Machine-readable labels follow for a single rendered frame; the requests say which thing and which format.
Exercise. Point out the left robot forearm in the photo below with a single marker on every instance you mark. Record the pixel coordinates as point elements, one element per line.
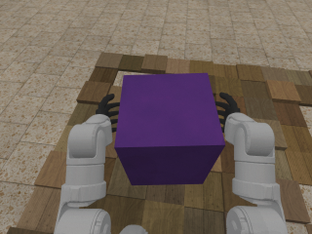
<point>85,158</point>

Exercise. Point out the right robot hand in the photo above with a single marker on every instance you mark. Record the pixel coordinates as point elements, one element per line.
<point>230,107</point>

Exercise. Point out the robot left thigh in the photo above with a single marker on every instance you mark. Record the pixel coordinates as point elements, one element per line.
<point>133,229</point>

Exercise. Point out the right robot forearm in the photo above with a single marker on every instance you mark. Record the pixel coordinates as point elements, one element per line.
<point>254,156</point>

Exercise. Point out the carton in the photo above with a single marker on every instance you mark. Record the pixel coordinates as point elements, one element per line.
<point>168,130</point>

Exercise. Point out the left robot upper arm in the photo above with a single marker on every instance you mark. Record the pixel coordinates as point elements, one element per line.
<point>84,221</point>

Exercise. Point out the right robot upper arm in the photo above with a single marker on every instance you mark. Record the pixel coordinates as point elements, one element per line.
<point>254,220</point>

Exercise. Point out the left robot hand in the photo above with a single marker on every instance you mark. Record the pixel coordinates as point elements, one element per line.
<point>104,106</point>

